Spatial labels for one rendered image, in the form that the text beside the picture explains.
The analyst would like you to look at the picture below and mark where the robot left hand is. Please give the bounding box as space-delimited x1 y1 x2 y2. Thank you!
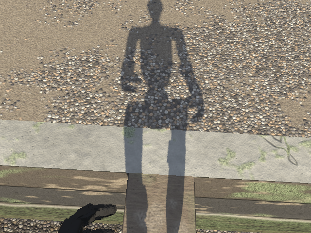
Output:
57 203 117 233

